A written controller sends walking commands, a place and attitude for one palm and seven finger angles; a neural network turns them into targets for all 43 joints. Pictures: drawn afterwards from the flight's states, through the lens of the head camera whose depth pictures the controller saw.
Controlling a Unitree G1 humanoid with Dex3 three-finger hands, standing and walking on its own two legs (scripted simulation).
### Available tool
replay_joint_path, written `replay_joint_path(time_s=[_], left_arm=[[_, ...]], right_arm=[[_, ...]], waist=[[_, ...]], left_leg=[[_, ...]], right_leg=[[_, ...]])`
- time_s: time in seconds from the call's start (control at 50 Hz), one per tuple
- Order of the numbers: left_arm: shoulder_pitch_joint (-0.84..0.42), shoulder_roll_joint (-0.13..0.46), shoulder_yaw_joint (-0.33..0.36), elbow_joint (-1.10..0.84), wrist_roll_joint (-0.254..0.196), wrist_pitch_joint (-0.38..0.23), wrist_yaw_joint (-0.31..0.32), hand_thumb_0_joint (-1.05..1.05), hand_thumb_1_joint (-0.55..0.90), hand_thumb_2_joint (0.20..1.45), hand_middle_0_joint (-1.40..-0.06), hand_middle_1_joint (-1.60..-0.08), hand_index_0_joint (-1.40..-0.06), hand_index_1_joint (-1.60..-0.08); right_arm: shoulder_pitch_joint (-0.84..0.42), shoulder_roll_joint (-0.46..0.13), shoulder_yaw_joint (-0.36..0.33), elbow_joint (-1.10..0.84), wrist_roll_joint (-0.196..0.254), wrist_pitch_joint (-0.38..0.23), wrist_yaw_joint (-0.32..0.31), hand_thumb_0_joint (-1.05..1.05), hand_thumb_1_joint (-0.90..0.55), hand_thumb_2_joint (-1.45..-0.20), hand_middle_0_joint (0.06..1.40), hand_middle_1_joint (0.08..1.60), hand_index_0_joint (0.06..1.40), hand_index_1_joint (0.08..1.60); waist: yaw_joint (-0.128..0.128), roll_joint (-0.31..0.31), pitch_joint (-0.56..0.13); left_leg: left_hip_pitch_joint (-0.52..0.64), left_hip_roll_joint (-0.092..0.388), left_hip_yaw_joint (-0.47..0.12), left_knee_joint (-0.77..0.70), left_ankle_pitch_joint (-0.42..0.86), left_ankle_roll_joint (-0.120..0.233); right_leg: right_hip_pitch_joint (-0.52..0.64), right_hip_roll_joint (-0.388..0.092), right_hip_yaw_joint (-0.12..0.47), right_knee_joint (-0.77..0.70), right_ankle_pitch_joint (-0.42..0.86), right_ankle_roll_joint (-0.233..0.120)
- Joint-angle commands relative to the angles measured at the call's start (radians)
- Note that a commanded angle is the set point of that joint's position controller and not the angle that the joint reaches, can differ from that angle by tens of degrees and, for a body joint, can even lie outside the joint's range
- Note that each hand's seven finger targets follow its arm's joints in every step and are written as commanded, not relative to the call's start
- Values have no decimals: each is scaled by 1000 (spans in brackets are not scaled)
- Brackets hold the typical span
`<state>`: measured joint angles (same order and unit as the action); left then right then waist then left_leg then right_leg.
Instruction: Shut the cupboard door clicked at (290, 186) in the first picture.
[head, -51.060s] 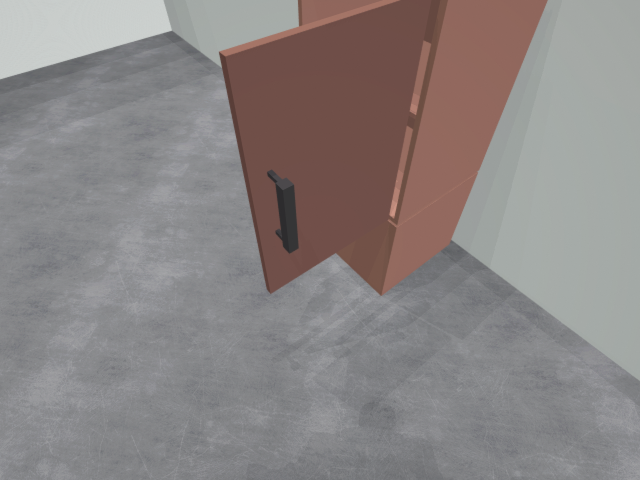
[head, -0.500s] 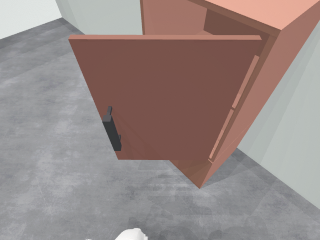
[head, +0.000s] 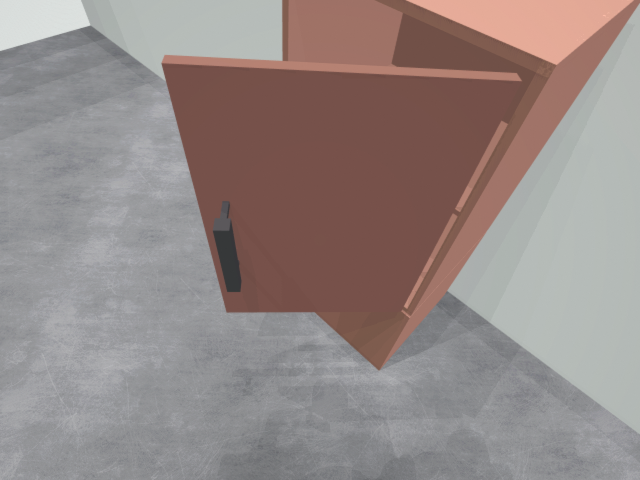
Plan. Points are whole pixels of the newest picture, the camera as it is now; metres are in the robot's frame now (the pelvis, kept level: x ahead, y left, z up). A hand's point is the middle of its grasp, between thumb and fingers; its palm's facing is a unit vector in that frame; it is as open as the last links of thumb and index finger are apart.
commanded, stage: come to a stop and stand still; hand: left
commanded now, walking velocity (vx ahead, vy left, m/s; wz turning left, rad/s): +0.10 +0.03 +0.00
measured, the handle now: (230, 248) +0.46 +0.17 -0.06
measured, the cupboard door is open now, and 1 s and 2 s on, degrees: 46 46 46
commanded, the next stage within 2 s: look again from close up in 0.82 s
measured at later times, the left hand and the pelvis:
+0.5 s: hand out of the picture -0.01 +0.16 -0.19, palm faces +0.09 -0.98 -0.18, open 7.4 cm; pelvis -0.01 -0.01 -0.01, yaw +2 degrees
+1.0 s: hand out of the picture -0.02 +0.16 -0.18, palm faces +0.02 -0.98 -0.19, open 7.4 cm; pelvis -0.02 -0.01 +0.00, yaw +2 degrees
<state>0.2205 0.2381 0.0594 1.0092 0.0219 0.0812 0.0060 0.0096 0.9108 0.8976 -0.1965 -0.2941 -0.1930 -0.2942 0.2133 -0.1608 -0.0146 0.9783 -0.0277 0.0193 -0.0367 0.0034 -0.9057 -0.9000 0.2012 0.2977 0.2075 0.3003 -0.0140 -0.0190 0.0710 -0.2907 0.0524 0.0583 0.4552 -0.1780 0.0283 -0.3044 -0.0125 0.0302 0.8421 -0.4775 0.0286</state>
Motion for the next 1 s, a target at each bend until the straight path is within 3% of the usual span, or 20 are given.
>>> replay_joint_path(time_s=[0.0,0.04,0.06,0.08,0.1,0.12,0.14,0.26,0.32,0.36,0.38,0.42,0.46,0.6,0.8,0.88,0.9,0.92,0.94,0.98], left_arm=[[48,11,-5,-32,-8,-33,-1,0,900,900,-200,-300,-200,-300],[129,16,-5,10,-7,-47,4,0,900,900,-200,-300,-200,-300],[156,48,-2,23,-2,-59,12,0,900,900,-200,-300,-200,-300],[131,104,2,22,2,-69,16,0,900,900,-200,-300,-200,-300],[63,144,2,-5,-1,-70,17,0,900,900,-200,-300,-200,-300],[17,153,3,-25,5,-64,15,0,900,900,-200,-300,-200,-300],[14,125,2,-20,1,-82,17,0,900,900,-200,-300,-200,-300],[64,104,8,4,-1,-97,23,0,900,900,-200,-300,-200,-300],[78,101,12,18,-2,-94,31,0,900,900,-200,-300,-200,-300],[70,77,8,18,-11,-86,32,0,900,900,-200,-300,-200,-300],[91,51,1,21,-12,-81,32,0,900,900,-200,-300,-200,-300],[99,13,-11,27,-6,-68,40,0,900,900,-200,-300,-200,-300],[79,11,-19,36,-10,-57,39,0,900,900,-200,-300,-200,-300],[92,16,-32,79,-8,-63,32,0,900,900,-200,-300,-200,-300],[96,16,-39,93,-5,-73,27,0,900,900,-200,-300,-200,-300],[100,19,-41,97,-5,-76,28,0,900,900,-200,-300,-200,-300],[137,25,-58,94,15,-114,69,0,900,900,-200,-300,-200,-300],[171,61,-50,78,6,-132,71,0,900,900,-200,-300,-200,-300],[177,64,-43,62,3,-127,63,0,900,900,-200,-300,-200,-300],[161,41,-52,55,-9,-121,58,0,900,900,-200,-300,-200,-300]], right_arm=[[61,-211,-60,-1,-2,-7,-4,0,-900,-900,200,300,200,300],[43,-176,-54,10,7,-6,3,0,-900,-900,200,300,200,300],[44,-131,-48,11,14,-4,8,0,-900,-900,200,300,200,300],[36,-80,-31,3,20,-1,13,0,-900,-900,200,300,200,300],[40,-92,-29,-3,10,3,21,0,-900,-900,200,300,200,300],[45,-94,-33,-3,7,7,30,0,-900,-900,200,300,200,300],[53,-84,-32,21,0,4,31,0,-900,-900,200,300,200,300],[106,-103,-32,44,10,-9,28,0,-900,-900,200,300,200,300],[115,-100,-30,46,16,-11,21,0,-900,-900,200,300,200,300],[145,-112,-26,63,16,-24,15,0,-900,-900,200,300,200,300],[155,-138,-29,69,15,-31,10,0,-900,-900,200,300,200,300],[156,-159,-32,75,15,-31,0,0,-900,-900,200,300,200,300],[123,-150,-24,78,18,-31,-6,0,-900,-900,200,300,200,300],[68,-128,-20,77,21,-28,-5,0,-900,-900,200,300,200,300],[49,-126,-14,92,21,-33,1,0,-900,-900,200,300,200,300],[60,-121,-11,104,22,-35,2,0,-900,-900,200,300,200,300],[44,-165,-8,39,25,-53,15,0,-900,-900,200,300,200,300],[30,-140,2,22,16,-64,15,0,-900,-900,200,300,200,300],[93,-116,-11,32,12,-74,8,0,-900,-900,200,300,200,300],[99,-138,-13,23,17,-65,3,0,-900,-900,200,300,200,300]], waist=[[-2,207,-102],[38,138,-85],[45,33,-76],[31,-148,-29],[18,-179,26],[7,-97,59],[15,-174,85],[29,-138,60],[27,-154,10],[20,-70,-40],[24,4,-88],[27,48,-95],[28,118,-67],[21,65,-31],[16,2,-11],[16,12,-7],[12,122,5],[24,137,-24],[10,158,-113],[11,61,-205]], left_leg=[[66,201,-253,-206,-110,99],[-52,121,-180,-175,-216,35],[-110,49,-119,-94,-260,-13],[-116,-28,-34,19,-259,-55],[-73,-24,-21,88,-241,-55],[-36,-34,-17,126,-248,-51],[-74,-23,-29,160,-179,-50],[-107,-22,-22,177,-178,-61],[-17,-22,-16,53,-102,-60],[131,-1,-47,-46,155,-44],[201,52,-83,-11,325,-19],[193,113,-128,-6,400,26],[166,111,-154,-70,419,41],[165,57,-119,-105,206,-1],[168,49,-112,-157,102,-11],[166,47,-105,-158,124,-13],[136,69,-89,22,424,-30],[129,43,-100,54,555,-30],[165,45,-93,40,529,-30],[194,69,-120,55,492,3]], right_leg=[[90,19,-60,-244,78,-23],[267,14,-61,-476,217,-36],[302,-74,53,-573,114,-66],[180,-219,223,-691,-92,-119],[26,-296,286,-762,-226,-159],[-48,-298,266,-762,-226,-164],[-22,-258,261,-743,-98,-163],[145,-271,164,-587,403,-180],[169,-265,128,-489,577,-163],[111,-178,62,-400,568,-104],[92,-126,18,-363,507,-72],[96,-74,-19,-368,303,-47],[119,-58,-43,-367,260,-29],[132,-83,0,-473,319,-32],[132,-91,12,-521,320,-23],[144,-95,13,-531,333,-25],[87,-104,21,-468,425,-26],[130,-119,18,-442,659,-43],[179,-122,7,-360,636,-60],[186,-94,-12,-372,486,-58]])
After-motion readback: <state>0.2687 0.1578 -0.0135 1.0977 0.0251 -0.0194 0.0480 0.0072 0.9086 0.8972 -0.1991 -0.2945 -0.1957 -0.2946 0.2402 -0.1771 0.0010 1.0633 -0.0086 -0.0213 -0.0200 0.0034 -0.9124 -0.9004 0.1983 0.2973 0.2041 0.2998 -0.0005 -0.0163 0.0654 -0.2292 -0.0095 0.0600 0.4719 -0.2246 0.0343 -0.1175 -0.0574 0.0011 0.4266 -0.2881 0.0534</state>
